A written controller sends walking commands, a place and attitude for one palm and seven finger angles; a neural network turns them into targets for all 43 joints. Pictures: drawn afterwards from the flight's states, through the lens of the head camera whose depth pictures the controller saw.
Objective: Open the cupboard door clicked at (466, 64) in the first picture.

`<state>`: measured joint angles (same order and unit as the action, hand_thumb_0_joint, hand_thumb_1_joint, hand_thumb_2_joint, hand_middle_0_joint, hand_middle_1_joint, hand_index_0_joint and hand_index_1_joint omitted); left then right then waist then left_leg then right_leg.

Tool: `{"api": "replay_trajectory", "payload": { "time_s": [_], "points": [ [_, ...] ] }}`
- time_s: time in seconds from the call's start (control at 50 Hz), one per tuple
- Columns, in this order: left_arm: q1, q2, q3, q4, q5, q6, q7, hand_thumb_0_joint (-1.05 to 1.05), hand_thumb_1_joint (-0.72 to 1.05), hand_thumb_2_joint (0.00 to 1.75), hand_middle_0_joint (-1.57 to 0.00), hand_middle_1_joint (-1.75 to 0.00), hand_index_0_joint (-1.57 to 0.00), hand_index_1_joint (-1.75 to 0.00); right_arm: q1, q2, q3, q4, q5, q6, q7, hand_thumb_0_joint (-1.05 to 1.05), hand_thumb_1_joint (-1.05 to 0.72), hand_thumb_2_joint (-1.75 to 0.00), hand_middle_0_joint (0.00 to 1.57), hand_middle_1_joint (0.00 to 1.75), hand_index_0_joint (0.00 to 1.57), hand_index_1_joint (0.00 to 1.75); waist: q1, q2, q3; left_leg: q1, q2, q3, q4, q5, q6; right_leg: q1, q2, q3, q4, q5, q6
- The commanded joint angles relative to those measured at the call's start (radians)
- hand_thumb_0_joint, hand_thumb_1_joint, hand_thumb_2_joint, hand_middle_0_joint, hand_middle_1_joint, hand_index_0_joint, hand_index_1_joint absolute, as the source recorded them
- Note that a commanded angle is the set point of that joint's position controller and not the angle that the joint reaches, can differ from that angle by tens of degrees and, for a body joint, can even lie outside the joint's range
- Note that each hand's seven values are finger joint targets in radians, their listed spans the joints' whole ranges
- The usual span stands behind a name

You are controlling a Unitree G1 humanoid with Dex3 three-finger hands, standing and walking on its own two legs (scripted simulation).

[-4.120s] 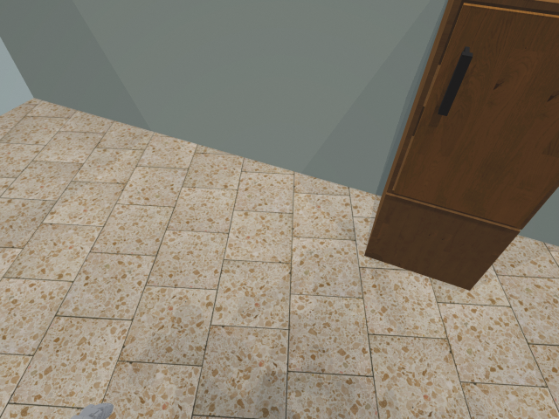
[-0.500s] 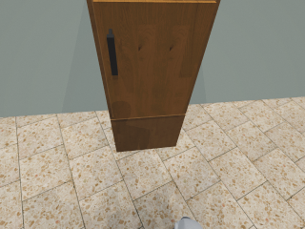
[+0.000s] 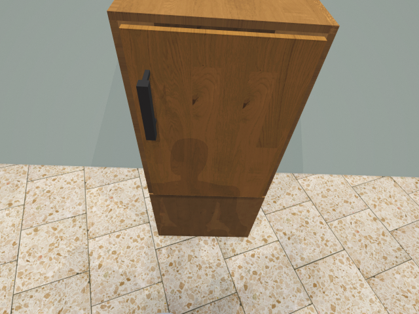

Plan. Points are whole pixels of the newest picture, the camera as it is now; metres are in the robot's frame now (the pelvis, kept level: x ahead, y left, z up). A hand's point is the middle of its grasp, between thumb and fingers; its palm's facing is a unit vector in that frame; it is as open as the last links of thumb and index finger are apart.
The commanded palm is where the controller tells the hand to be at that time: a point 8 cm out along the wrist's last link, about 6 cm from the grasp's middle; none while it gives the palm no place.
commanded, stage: come to a stop and stand still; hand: left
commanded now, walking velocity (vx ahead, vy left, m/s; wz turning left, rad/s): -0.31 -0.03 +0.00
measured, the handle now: (149, 106) +0.51 +0.20 +0.10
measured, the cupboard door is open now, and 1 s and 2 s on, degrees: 0 0 0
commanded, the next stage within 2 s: look again from close up in 1.72 s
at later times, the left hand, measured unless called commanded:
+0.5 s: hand out of the picture -0.01 +0.14 -0.17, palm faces +0.05 -0.96 -0.26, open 7.4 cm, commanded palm none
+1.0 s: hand out of the picture -0.05 +0.11 -0.16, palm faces +0.04 -0.98 -0.21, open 7.3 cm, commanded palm none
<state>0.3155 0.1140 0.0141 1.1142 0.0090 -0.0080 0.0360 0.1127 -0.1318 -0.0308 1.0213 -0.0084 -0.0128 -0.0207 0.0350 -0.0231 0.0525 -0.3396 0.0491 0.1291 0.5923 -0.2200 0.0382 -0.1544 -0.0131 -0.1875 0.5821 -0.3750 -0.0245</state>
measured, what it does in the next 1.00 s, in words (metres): steps on the spot: right foot, then left foot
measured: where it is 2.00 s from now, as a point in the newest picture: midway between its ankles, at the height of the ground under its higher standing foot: outside the picture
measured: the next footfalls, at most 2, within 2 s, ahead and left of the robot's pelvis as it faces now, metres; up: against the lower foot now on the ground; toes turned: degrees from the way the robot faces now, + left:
right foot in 0.30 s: +0.01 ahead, -0.19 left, +0.00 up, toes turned -3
left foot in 0.60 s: -0.02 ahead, +0.05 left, +0.00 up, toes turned +7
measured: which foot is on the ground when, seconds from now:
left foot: down 0.00-0.30, up 0.32-0.58, down 0.60-0.90, up 0.92-1.00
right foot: down 0.00-0.00, up 0.02-0.28, down 0.30-0.60, up 0.62-0.86, down 0.88-1.00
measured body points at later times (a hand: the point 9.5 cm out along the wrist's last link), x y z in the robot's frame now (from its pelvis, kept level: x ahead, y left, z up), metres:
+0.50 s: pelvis -0.06 -0.06 -0.01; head -0.09 -0.07 +0.44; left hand -0.01 +0.19 -0.15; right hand +0.00 -0.32 -0.15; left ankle -0.04 +0.04 -0.68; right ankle -0.03 -0.18 -0.73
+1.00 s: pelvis -0.06 -0.06 +0.00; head -0.07 -0.08 +0.45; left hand -0.05 +0.16 -0.14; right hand -0.09 -0.27 -0.16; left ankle -0.06 +0.04 -0.70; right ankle -0.06 -0.14 -0.73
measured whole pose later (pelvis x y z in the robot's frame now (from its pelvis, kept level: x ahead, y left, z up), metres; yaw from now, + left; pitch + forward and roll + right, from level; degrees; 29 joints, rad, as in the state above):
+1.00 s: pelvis -0.06 -0.06 +0.00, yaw +1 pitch -1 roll +0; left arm 0.33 0.14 0.01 1.01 0.02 -0.02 0.02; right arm 0.37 -0.14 -0.01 1.05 -0.02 0.02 0.01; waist -0.02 0.04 0.00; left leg -0.38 0.01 0.06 0.82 -0.40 0.02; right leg -0.25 0.03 -0.09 0.54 -0.29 -0.08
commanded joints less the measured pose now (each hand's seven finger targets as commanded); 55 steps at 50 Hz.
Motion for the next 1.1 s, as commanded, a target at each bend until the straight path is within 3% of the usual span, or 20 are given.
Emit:
{"api": "replay_trajectory", "payload": {
  "time_s": [0.0, 0.08, 0.22, 0.24, 0.26, 0.28, 0.32, 0.38, 0.48, 0.54, 0.56, 0.58, 0.6, 0.66, 0.82, 0.84, 0.88, 0.9, 0.96, 1.08],
  "points": [
    [0.052, 0.133, 0.038, -0.078, -0.002, 0.021, 0.028, 0.0, 0.9, 0.9, -0.2, -0.3, -0.2, -0.3, 0.176, -0.196, -0.035, -0.001, -0.002, 0.023, -0.037, 0.0, -0.9, -0.9, 0.2, 0.3, 0.2, 0.3, -0.062, 0.29, -0.109, 0.284, 0.353, -0.294, -0.177, 1.169, 0.211, -0.22, -0.031, 0.171, 0.411, -0.3, 0.055],
    [0.016, 0.119, 0.06, -0.107, 0.004, 0.036, 0.016, 0.0, 0.9, 0.9, -0.2, -0.3, -0.2, -0.3, 0.047, -0.199, -0.053, -0.069, -0.014, 0.036, -0.032, 0.0, -0.9, -0.9, 0.2, 0.3, 0.2, 0.3, -0.04, 0.116, -0.127, 0.272, 0.302, -0.207, -0.161, 0.863, 0.185, -0.309, -0.023, 0.208, 0.548, -0.193, 0.058],
    [0.048, 0.085, 0.061, -0.143, 0.008, 0.045, 0.001, 0.0, 0.9, 0.9, -0.2, -0.3, -0.2, -0.3, -0.027, -0.198, -0.072, -0.101, -0.022, 0.044, -0.005, 0.0, -0.9, -0.9, 0.2, 0.3, 0.2, 0.3, -0.016, 0.219, -0.143, 0.07, 0.245, -0.188, -0.218, 0.215, 0.124, -0.123, -0.036, 0.14, 0.232, -0.089, 0.051],
    [0.112, 0.135, 0.033, -0.113, 0.003, 0.013, 0.021, 0.0, 0.9, 0.9, -0.2, -0.3, -0.2, -0.3, -0.04, -0.247, -0.079, -0.114, 0.003, 0.012, -0.009, 0.0, -0.9, -0.9, 0.2, 0.3, 0.2, 0.3, 0.036, -0.027, -0.237, 0.186, 0.216, -0.156, 0.04, 0.371, 0.048, -0.139, -0.074, 0.235, -0.1, 0.053, 0.034],
    [0.1, 0.172, 0.042, -0.142, 0.023, -0.011, 0.018, 0.0, 0.9, 0.9, -0.2, -0.3, -0.2, -0.3, -0.025, -0.191, -0.06, -0.168, 0.0, 0.009, 0.006, 0.0, -0.9, -0.9, 0.2, 0.3, 0.2, 0.3, 0.042, -0.156, -0.119, 0.044, 0.092, -0.111, 0.142, 0.13, -0.003, -0.07, -0.112, 0.25, -0.244, 0.351, 0.039],
    [0.02, 0.248, 0.057, -0.201, 0.032, -0.017, 0.017, 0.0, 0.9, 0.9, -0.2, -0.3, -0.2, -0.3, 0.034, -0.072, -0.046, -0.189, -0.005, 0.024, 0.026, 0.0, -0.9, -0.9, 0.2, 0.3, 0.2, 0.3, -0.012, -0.423, -0.095, -0.165, -0.036, -0.077, 0.269, -0.255, -0.048, -0.091, -0.293, 0.485, -0.235, 0.402, -0.017],
    [-0.024, 0.29, 0.039, -0.228, 0.038, -0.027, 0.015, 0.0, 0.9, 0.9, -0.2, -0.3, -0.2, -0.3, 0.039, -0.104, -0.051, -0.19, -0.016, 0.044, 0.04, 0.0, -0.9, -0.9, 0.2, 0.3, 0.2, 0.3, -0.037, -0.031, -0.071, -0.094, -0.027, -0.1, 0.373, -0.212, -0.062, -0.202, -0.298, 0.439, -0.234, 0.176, -0.12],
    [-0.091, 0.294, 0.064, -0.259, 0.027, -0.03, 0.018, 0.0, 0.9, 0.9, -0.2, -0.3, -0.2, -0.3, 0.058, -0.157, -0.058, -0.208, -0.018, 0.062, 0.047, 0.0, -0.9, -0.9, 0.2, 0.3, 0.2, 0.3, -0.056, -0.18, 0.019, -0.264, 0.002, -0.16, 0.543, -0.13, -0.053, -0.205, -0.309, 0.496, -0.262, -0.023, -0.123],
    [-0.129, 0.347, 0.091, -0.285, 0.038, 0.0, 0.014, 0.0, 0.9, 0.9, -0.2, -0.3, -0.2, -0.3, 0.141, -0.16, -0.052, -0.207, -0.02, 0.063, 0.054, 0.0, -0.9, -0.9, 0.2, 0.3, 0.2, 0.3, -0.05, -0.093, 0.065, -0.053, -0.01, -0.098, 0.327, -0.246, -0.048, -0.377, -0.32, 0.44, -0.316, -0.289, -0.135],
    [-0.12, 0.302, 0.077, -0.267, 0.029, 0.02, 0.002, 0.0, 0.9, 0.9, -0.2, -0.3, -0.2, -0.3, 0.34, -0.136, -0.036, -0.135, -0.02, 0.039, 0.04, 0.0, -0.9, -0.9, 0.2, 0.3, 0.2, 0.3, -0.098, -0.043, 0.005, 0.229, -0.071, -0.012, -0.06, -0.207, -0.022, -0.426, -0.197, 0.311, -0.143, -0.324, -0.073],
    [-0.109, 0.234, 0.058, -0.276, 0.028, 0.032, -0.003, 0.0, 0.9, 0.9, -0.2, -0.3, -0.2, -0.3, 0.42, -0.173, -0.035, -0.115, -0.029, 0.027, 0.034, 0.0, -0.9, -0.9, 0.2, 0.3, 0.2, 0.3, -0.117, 0.148, -0.001, 0.244, 0.01, -0.167, -0.213, -0.324, 0.016, -0.464, -0.074, 0.191, 0.108, -0.312, -0.024],
    [-0.115, 0.149, 0.037, -0.295, 0.019, 0.033, -0.006, 0.0, 0.9, 0.9, -0.2, -0.3, -0.2, -0.3, 0.42, -0.241, -0.047, -0.122, -0.038, 0.021, 0.026, 0.0, -0.9, -0.9, 0.2, 0.3, 0.2, 0.3, -0.114, 0.411, 0.052, 0.178, 0.204, -0.495, -0.384, -0.502, 0.108, -0.589, 0.066, 0.064, 0.396, -0.274, 0.031],
    [-0.167, 0.157, 0.034, -0.314, 0.017, 0.024, -0.007, 0.0, 0.9, 0.9, -0.2, -0.3, -0.2, -0.3, 0.376, -0.25, -0.043, -0.133, -0.03, 0.023, 0.015, 0.0, -0.9, -0.9, 0.2, 0.3, 0.2, 0.3, -0.107, 0.293, 0.112, 0.046, 0.263, -0.591, -0.448, -0.499, 0.188, -0.598, 0.018, 0.187, 0.516, -0.195, 0.008],
    [-0.078, 0.172, 0.044, -0.253, 0.023, 0.008, -0.031, 0.0, 0.9, 0.9, -0.2, -0.3, -0.2, -0.3, 0.192, -0.194, -0.019, -0.158, -0.026, -0.007, 0.014, 0.0, -0.9, -0.9, 0.2, 0.3, 0.2, 0.3, 0.0, 0.13, 0.015, -0.057, 0.21, -0.473, -0.421, -0.41, 0.175, -0.443, -0.03, 0.2, 0.603, -0.003, -0.004],
    [0.022, 0.1, 0.014, -0.184, 0.014, -0.012, -0.035, 0.0, 0.9, 0.9, -0.2, -0.3, -0.2, -0.3, 0.284, -0.187, -0.011, -0.065, -0.021, -0.009, 0.007, 0.0, -0.9, -0.9, 0.2, 0.3, 0.2, 0.3, -0.007, 0.018, -0.004, -0.08, 0.156, -0.245, -0.281, -0.368, 0.115, -0.021, 0.014, 0.123, -0.06, 0.006, -0.004],
    [0.059, 0.124, 0.018, -0.168, 0.018, -0.019, -0.027, 0.0, 0.9, 0.9, -0.2, -0.3, -0.2, -0.3, 0.286, -0.153, -0.005, -0.06, -0.015, -0.009, 0.009, 0.0, -0.9, -0.9, 0.2, 0.3, 0.2, 0.3, 0.004, -0.052, -0.001, -0.163, 0.106, -0.195, -0.178, -0.366, 0.077, 0.067, -0.045, 0.234, -0.162, -0.056, -0.019],
    [0.124, 0.226, 0.039, -0.154, 0.013, -0.025, -0.011, 0.0, 0.9, 0.9, -0.2, -0.3, -0.2, -0.3, 0.246, -0.106, 0.001, -0.091, -0.01, -0.007, 0.014, 0.0, -0.9, -0.9, 0.2, 0.3, 0.2, 0.3, 0.014, -0.212, 0.02, -0.276, -0.037, -0.048, 0.159, -0.298, -0.005, 0.038, -0.359, 0.671, -0.419, -0.226, -0.171],
    [0.08, 0.218, 0.04, -0.16, 0.009, -0.019, -0.013, 0.0, 0.9, 0.9, -0.2, -0.3, -0.2, -0.3, 0.233, -0.124, -0.005, -0.093, -0.019, -0.001, 0.018, 0.0, -0.9, -0.9, 0.2, 0.3, 0.2, 0.3, -0.017, -0.088, 0.034, -0.223, -0.025, -0.102, 0.256, -0.259, -0.008, -0.037, -0.343, 0.615, -0.424, -0.155, -0.198],
    [-0.009, 0.154, 0.026, -0.16, 0.008, -0.044, -0.001, 0.0, 0.9, 0.9, -0.2, -0.3, -0.2, -0.3, 0.277, -0.088, -0.002, -0.034, -0.015, 0.01, 0.02, 0.0, -0.9, -0.9, 0.2, 0.3, 0.2, 0.3, -0.067, -0.115, 0.051, -0.161, 0.012, -0.125, 0.307, -0.164, -0.02, -0.122, -0.255, 0.483, -0.421, -0.02, -0.168],
    [0.018, 0.154, 0.021, -0.109, 0.008, -0.034, -0.013, 0.0, 0.9, 0.9, -0.2, -0.3, -0.2, -0.3, 0.293, -0.028, 0.02, 0.014, -0.004, -0.012, 0.007, 0.0, -0.9, -0.9, 0.2, 0.3, 0.2, 0.3, -0.061, -0.023, -0.004, 0.167, -0.038, -0.061, -0.123, -0.015, -0.039, -0.172, -0.142, 0.3, -0.276, 0.129, -0.105]
  ]
}}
